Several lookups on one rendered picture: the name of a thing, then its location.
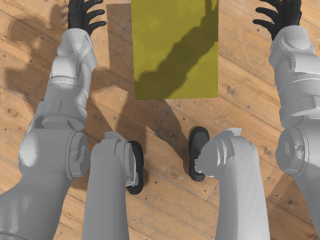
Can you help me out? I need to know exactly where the right robot shin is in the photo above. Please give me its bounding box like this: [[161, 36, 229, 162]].
[[194, 127, 259, 178]]

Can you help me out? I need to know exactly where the robot right forearm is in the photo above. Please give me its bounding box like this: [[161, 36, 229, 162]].
[[268, 25, 320, 129]]

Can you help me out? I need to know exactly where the right robot upper arm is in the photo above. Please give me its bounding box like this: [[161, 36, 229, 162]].
[[275, 125, 320, 239]]

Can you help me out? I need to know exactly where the left robot upper arm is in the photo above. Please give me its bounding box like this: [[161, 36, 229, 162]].
[[0, 128, 90, 240]]

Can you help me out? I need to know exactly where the robot right thigh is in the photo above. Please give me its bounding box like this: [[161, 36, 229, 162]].
[[207, 135, 271, 240]]

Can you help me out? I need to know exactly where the robot left hand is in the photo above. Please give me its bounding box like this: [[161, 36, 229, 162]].
[[67, 0, 107, 37]]

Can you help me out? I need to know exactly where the robot right hand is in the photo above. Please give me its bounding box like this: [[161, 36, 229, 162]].
[[252, 0, 302, 41]]

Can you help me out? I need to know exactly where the carton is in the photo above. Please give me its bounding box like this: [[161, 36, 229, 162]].
[[131, 0, 219, 100]]

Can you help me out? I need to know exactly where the robot left forearm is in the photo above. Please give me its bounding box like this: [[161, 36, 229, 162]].
[[18, 28, 97, 172]]

